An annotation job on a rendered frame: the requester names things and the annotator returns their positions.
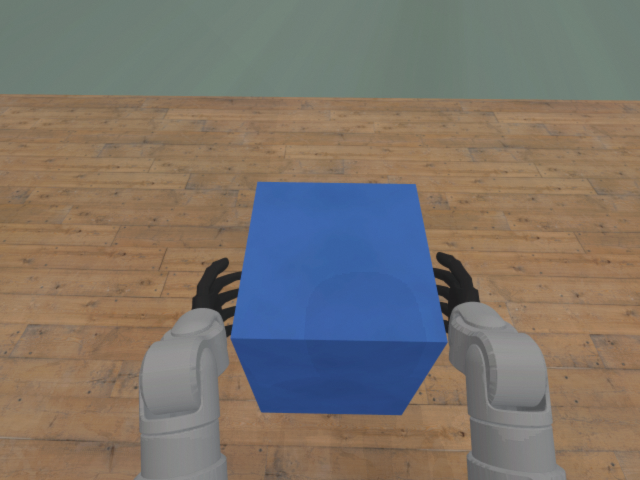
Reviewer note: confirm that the robot right forearm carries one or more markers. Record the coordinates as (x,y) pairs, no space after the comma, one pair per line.
(508,397)

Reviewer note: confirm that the robot left forearm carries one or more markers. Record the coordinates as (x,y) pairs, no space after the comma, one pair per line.
(179,400)

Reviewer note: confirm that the robot left hand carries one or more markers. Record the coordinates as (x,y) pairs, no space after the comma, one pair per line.
(209,286)

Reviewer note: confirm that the robot right hand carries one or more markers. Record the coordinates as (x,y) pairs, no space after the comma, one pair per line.
(460,282)

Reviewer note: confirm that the carton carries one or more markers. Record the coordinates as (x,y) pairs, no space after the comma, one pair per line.
(337,310)

